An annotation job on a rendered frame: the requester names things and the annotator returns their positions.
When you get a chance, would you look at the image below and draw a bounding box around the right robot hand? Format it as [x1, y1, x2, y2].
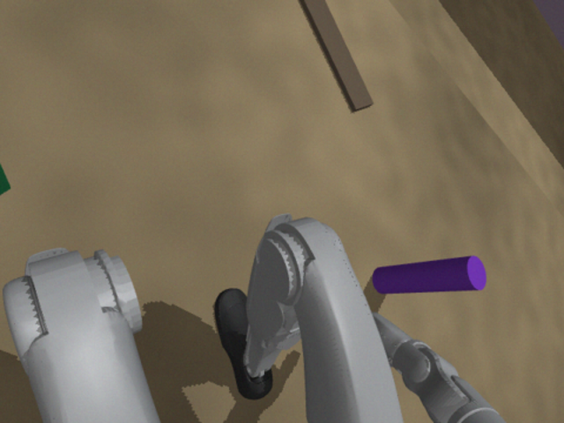
[372, 312, 413, 368]

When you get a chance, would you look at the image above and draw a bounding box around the right robot foot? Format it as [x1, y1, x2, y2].
[215, 288, 272, 400]

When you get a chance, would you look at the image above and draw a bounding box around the right robot arm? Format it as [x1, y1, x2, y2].
[392, 339, 507, 423]

